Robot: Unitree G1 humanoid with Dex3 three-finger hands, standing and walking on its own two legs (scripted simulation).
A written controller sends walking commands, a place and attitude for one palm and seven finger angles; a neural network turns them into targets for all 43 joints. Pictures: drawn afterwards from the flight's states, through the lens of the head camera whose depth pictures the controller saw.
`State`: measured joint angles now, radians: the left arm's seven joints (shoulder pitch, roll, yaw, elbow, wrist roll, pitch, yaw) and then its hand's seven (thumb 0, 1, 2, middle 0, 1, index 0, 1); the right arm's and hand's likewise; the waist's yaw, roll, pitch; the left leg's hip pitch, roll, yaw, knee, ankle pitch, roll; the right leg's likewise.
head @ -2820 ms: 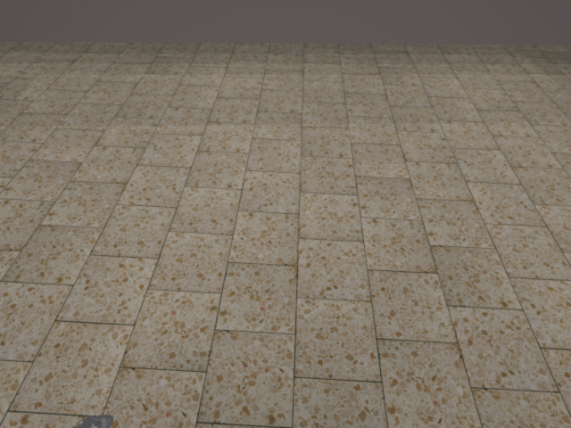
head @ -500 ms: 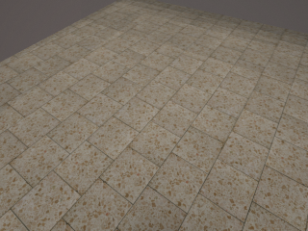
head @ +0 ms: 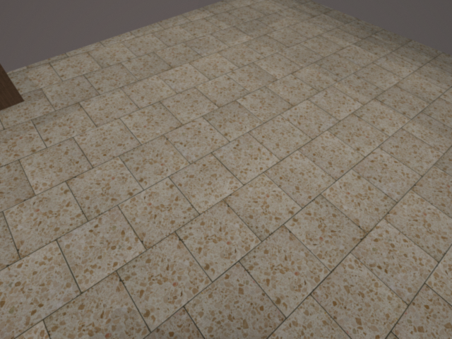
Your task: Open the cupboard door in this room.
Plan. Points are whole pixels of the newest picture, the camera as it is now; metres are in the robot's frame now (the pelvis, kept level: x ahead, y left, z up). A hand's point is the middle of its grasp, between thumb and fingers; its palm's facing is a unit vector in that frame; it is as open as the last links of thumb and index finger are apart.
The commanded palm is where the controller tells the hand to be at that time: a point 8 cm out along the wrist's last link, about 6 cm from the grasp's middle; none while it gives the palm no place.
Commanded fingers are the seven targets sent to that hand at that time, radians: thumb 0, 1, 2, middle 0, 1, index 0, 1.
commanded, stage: turn or walk to find it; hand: left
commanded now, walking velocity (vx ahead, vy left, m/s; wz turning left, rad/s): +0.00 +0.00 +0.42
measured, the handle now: out of the picture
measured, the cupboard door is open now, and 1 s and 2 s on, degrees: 0 0 0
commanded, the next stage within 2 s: stand and wait in 1.70 s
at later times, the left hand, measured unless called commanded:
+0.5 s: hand out of the picture +0.06 +0.22 -0.14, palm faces +0.19 -0.95 -0.25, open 7.4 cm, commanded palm none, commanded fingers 0.00 0.90 0.90 -0.20 -0.30 -0.20 -0.30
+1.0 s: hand out of the picture -0.12 +0.22 -0.18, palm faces +0.45 -0.87 -0.23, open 7.4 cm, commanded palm none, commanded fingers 0.00 0.90 0.90 -0.20 -0.30 -0.20 -0.30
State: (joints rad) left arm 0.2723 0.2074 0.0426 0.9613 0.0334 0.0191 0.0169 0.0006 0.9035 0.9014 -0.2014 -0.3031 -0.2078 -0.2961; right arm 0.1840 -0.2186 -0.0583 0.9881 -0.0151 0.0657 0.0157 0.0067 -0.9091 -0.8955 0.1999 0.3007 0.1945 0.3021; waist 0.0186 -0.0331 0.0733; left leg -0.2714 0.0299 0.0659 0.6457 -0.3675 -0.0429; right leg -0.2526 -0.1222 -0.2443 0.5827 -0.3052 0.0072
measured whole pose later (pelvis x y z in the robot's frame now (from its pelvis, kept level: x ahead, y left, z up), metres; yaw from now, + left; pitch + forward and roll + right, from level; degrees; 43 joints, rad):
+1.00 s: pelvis -0.05 +0.02 +0.00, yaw +24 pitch -1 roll +0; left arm 0.27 0.25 0.06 0.98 0.03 0.05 0.02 0.00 0.91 0.90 -0.20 -0.30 -0.21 -0.30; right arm 0.15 -0.21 -0.05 0.96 -0.02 0.04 0.02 0.01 -0.91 -0.90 0.20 0.30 0.20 0.30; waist 0.03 -0.06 0.08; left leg -0.28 0.01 0.07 0.62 -0.31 0.04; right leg -0.32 -0.15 -0.15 0.80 -0.49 0.05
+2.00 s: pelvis -0.10 +0.02 +0.01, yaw +45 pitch -1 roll +0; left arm 0.28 0.24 0.04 1.06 0.02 0.06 0.02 0.00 0.91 0.90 -0.20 -0.30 -0.20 -0.30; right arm 0.13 -0.17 -0.02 0.99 -0.02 0.01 -0.01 0.00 -0.91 -0.90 0.20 0.30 0.20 0.30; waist 0.04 -0.05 0.06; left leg -0.20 0.01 0.07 0.51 -0.29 0.03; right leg -0.35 -0.09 -0.07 0.91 -0.47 0.05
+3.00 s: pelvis -0.15 -0.01 +0.01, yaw +60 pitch -1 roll +1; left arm 0.24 0.16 0.02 1.02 0.04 0.00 0.02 0.00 0.91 0.90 -0.20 -0.30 -0.20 -0.30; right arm 0.20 -0.21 -0.06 1.04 -0.02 0.07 0.01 0.01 -0.91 -0.90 0.20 0.30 0.20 0.30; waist 0.01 0.02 0.05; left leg -0.40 0.00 0.02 0.93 -0.45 -0.03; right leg -0.19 -0.08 -0.15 0.51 -0.30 0.00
